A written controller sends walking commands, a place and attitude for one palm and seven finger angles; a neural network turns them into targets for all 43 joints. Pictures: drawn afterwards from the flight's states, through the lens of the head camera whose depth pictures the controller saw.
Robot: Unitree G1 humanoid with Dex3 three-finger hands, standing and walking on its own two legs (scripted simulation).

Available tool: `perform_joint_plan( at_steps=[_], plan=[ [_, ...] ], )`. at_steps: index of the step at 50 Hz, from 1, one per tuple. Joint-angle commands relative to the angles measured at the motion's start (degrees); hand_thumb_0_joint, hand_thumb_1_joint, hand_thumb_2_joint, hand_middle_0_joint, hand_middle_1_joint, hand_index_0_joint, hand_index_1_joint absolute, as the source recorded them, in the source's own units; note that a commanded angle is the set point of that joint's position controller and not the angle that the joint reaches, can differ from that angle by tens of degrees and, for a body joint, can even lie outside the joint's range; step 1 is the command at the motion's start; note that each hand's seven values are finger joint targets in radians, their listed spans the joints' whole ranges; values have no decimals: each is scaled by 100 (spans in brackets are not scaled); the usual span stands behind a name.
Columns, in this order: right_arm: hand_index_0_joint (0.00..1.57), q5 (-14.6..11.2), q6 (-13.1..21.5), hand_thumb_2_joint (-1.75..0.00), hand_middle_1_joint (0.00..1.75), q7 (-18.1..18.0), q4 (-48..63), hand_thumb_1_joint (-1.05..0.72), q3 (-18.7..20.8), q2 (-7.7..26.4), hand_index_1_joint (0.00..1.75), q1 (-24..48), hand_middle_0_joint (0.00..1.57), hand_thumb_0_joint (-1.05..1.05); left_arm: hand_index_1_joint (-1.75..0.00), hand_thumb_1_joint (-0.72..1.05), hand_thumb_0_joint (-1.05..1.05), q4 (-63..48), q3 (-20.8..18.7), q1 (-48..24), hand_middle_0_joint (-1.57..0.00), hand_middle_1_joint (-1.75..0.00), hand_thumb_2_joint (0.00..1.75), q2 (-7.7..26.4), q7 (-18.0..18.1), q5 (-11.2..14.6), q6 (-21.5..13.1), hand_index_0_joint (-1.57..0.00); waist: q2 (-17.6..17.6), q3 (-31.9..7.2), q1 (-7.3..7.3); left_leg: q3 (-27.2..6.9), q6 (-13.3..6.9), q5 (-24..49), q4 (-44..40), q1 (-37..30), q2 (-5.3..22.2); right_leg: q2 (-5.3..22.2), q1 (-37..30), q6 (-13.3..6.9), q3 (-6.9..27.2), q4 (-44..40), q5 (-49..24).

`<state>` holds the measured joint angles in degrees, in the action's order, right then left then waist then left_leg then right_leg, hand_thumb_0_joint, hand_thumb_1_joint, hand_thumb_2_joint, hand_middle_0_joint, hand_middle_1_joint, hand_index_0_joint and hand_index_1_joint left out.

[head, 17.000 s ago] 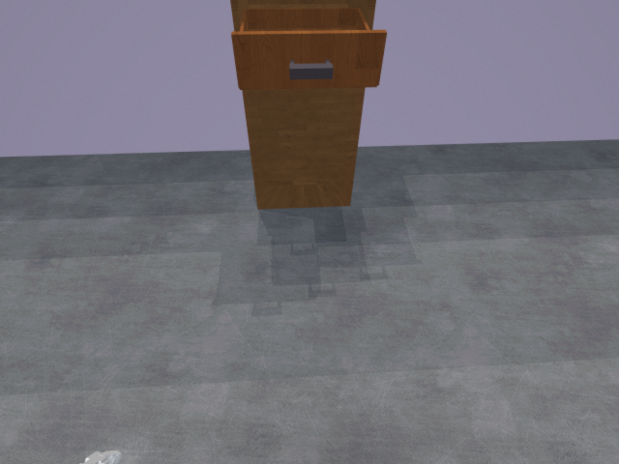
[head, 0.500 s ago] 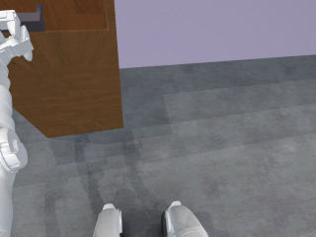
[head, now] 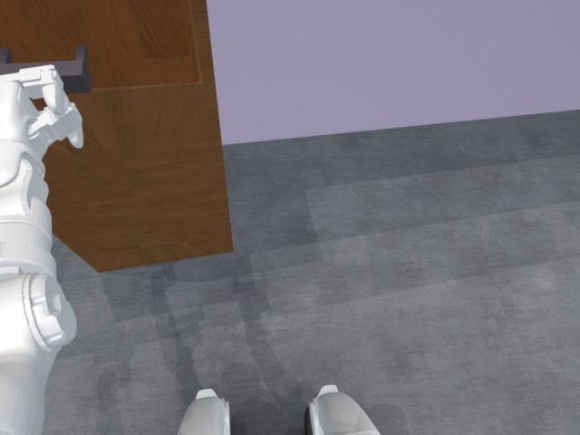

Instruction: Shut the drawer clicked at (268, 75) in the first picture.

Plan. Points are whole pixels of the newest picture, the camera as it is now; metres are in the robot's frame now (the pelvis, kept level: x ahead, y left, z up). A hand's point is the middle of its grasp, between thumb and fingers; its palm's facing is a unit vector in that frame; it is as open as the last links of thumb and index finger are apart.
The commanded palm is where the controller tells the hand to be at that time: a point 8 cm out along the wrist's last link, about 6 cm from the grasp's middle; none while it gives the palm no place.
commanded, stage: pull the fist back off the drawer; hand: left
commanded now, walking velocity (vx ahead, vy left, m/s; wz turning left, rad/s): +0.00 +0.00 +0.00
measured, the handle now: (42, 66) +0.59 +0.29 +0.10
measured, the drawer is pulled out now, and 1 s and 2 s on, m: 0.00 0.00 0.00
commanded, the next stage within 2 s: draw the hand back to the body in 0.04 s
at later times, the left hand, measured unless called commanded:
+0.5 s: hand (32, 158) +0.42 +0.25 +0.13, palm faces +0.16 -0.99 -0.02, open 3.3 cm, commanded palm +0.37 +0.29 +0.14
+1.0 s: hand out of the picture +0.29 +0.24 +0.19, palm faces +0.41 -0.87 -0.28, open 3.3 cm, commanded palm +0.23 +0.28 +0.20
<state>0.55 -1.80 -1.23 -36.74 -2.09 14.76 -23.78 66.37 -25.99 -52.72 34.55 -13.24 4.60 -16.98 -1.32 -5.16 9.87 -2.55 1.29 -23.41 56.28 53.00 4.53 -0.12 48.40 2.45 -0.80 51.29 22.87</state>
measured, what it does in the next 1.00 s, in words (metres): rises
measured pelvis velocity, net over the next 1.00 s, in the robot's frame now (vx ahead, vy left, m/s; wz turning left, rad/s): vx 0.03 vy -0.01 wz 0.03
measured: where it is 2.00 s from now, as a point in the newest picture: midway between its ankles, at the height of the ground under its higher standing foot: outside the picture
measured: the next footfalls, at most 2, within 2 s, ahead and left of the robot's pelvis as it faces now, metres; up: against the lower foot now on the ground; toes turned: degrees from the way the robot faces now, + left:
none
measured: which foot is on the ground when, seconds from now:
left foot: down 0.00-1.00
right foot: down 0.00-1.00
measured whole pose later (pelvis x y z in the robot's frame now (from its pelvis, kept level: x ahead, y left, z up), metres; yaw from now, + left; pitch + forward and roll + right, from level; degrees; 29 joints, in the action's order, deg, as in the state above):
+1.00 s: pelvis +0.03 -0.01 +0.06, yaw +2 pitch -2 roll +0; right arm -1.1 3.5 -5.3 -34.5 -2.2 12.9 -10.7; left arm -2.8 -13.6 7.4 17.4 5.9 4.0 -3.1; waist -3.1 -0.5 -2.3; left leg -0.5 2.0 -15.2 28.2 11.1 2.5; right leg 2.1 8.6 1.6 -0.5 27.5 16.9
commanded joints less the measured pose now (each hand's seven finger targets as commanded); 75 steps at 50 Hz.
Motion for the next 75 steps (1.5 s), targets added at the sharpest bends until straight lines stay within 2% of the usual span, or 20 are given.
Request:
perform_joint_plan(
  at_steps=[1,4,7,11,13,18,24,32,33,34,35,40,42,47,50,61,65,67,71,75],
  plan=[
    [20,-10,14,-90,30,-114,370,-90,416,1079,30,-791,20,0,-160,90,0,-1585,-253,-2399,-140,-160,90,1574,32,106,-439,-140,-847,-2606,-37,125,-244,1749,-680,-2463,-240,-298,-841,-291,-209,-596,-1376],
    [20,-12,-23,-90,30,-102,410,-90,441,1056,30,-761,20,0,-160,90,0,-1758,-402,-2079,-140,-160,90,1649,42,148,-501,-140,-811,-2725,-144,177,-235,2071,-660,-2532,-246,-294,-1117,-285,-187,-562,-1753],
    [20,-29,-55,-90,30,-77,432,-90,471,1004,30,-725,20,0,-160,90,0,-1854,-300,-1766,-140,-160,90,1338,3,222,-524,-140,-773,-2711,-177,190,-222,2465,-635,-2718,-239,-316,-1177,-291,-206,-536,-2094],
    [20,-141,-67,-90,30,-29,758,-90,534,928,30,-476,20,0,-160,90,0,-3082,-406,-393,-140,-160,90,1163,-109,479,-396,-140,-1037,-3266,-562,292,-215,3352,-766,-3211,-244,-312,-1915,-310,-181,-580,-2873],
    [20,-213,-32,-90,30,-12,886,-90,530,851,30,-301,20,0,-160,90,0,-3581,-219,322,-140,-160,90,755,-142,685,-186,-140,-882,-2982,-609,328,-234,3509,-906,-3208,-241,-315,-2188,-293,-212,-720,-3065],
    [20,-311,127,-90,30,-98,1035,-90,532,825,30,52,20,0,-160,90,0,-4515,-185,1203,-140,-160,90,464,-51,960,286,-140,-383,-2243,-630,388,-261,3061,-1277,-3018,-276,-274,-2564,-252,-256,-989,-3147],
    [20,-324,378,-90,30,-208,1064,-90,474,758,30,484,20,0,-160,90,0,-5452,219,1622,-140,-160,90,-40,4,1060,441,-140,-451,-1896,-611,337,-235,2707,-1507,-3455,-325,-235,-2606,-273,-288,-1195,-2824],
    [20,-391,623,-90,30,-307,1319,-90,313,675,30,1186,20,0,-160,90,0,-6274,364,2515,-140,-160,90,-285,-134,1234,880,-140,-445,-1431,-872,264,-202,2138,-1884,-3626,-395,-159,-2864,-321,-344,-1417,-2367],
    [20,-332,611,-90,30,-339,1374,-90,378,655,30,1463,20,0,-160,90,0,-6687,472,2673,-140,-160,90,187,605,453,867,-140,-328,-1123,-1044,393,-220,1939,-2107,-3772,-493,-52,-2891,-361,-141,-1819,-2038],
    [20,-303,615,-90,30,-377,1378,-90,338,587,30,1507,20,0,-160,90,0,-6626,687,3098,-140,-160,90,-316,980,376,955,-140,-105,-823,-935,393,-212,1687,-2276,-3746,-458,-55,-2850,-350,-204,-1931,-1838],
    [20,-311,612,-90,30,-398,1334,-90,329,608,30,1591,20,0,-160,90,0,-6805,843,3195,-140,-160,90,-442,1217,292,1000,-140,0,-719,-959,392,-223,1568,-2411,-3787,-444,-70,-2962,-348,-205,-2054,-1708],
    [20,-239,626,-90,30,-491,1209,-90,252,559,30,1787,20,0,-160,90,0,-7424,676,3654,-140,-160,90,-299,1802,51,1081,-140,65,-611,-1027,434,-259,1627,-2821,-4238,-440,-65,-3500,-324,-187,-2445,-1739],
    [20,-210,678,-90,30,-502,1193,-90,211,497,30,1868,20,0,-160,90,0,-7741,753,3787,-140,-160,90,-417,1892,-1,1057,-140,-278,-535,-1057,462,-249,1625,-2978,-4431,-457,-27,-3649,-329,-175,-2566,-1721],
    [20,-136,829,-90,30,-489,1118,-90,198,439,30,1984,20,0,-160,90,0,-8390,710,4655,-140,-160,90,-513,1980,-56,983,-140,-379,-331,-1165,504,-232,1891,-3258,-4734,-461,-47,-3962,-324,-203,-2835,-1906],
    [20,-88,897,-90,30,-472,1042,-90,245,449,30,2031,20,0,-160,90,0,-8496,557,5377,-140,-160,90,-505,1965,-32,962,-140,126,-97,-1228,538,-259,1931,-3365,-4763,-432,-82,-4031,-270,-200,-3051,-1938],
    [20,-21,1084,-90,30,-425,1080,-90,302,324,30,2089,20,0,-160,90,0,-10027,396,7059,-140,-160,90,-662,1931,-66,778,-140,-216,120,-1319,607,-239,2072,-3469,-4980,-446,-49,-4228,-236,-188,-3214,-1983],
    [20,-10,1179,-90,30,-441,1095,-90,330,315,30,2076,20,0,-160,90,0,-10309,229,7783,-140,-160,90,-610,1946,-73,739,-140,30,322,-1388,605,-236,1988,-3464,-4944,-452,-112,-4108,-218,-187,-3375,-1900],
    [20,-10,1208,-90,30,-457,1135,-90,333,288,30,2050,20,0,-160,90,0,-10623,230,7935,-140,-160,90,-642,1952,-85,694,-140,-84,238,-1381,615,-241,2041,-3429,-4973,-448,-86,-4173,-223,-181,-3285,-1985],
    [20,-19,1202,-90,30,-505,1031,-90,324,314,30,1972,20,0,-160,90,0,-10196,393,7666,-140,-160,90,-828,1965,-104,765,-140,-34,744,-1268,598,-228,1661,-3526,-4876,-429,-95,-3888,-201,-195,-3429,-1487],
    [20,-1,1221,-90,30,-546,1033,-90,331,327,30,1994,20,0,-160,90,0,-10230,333,7491,-140,-160,90,-745,1990,-120,762,-140,70,600,-1313,565,-238,1576,-3553,-4996,-443,-117,-3908,-205,-191,-3502,-1336]
  ],
)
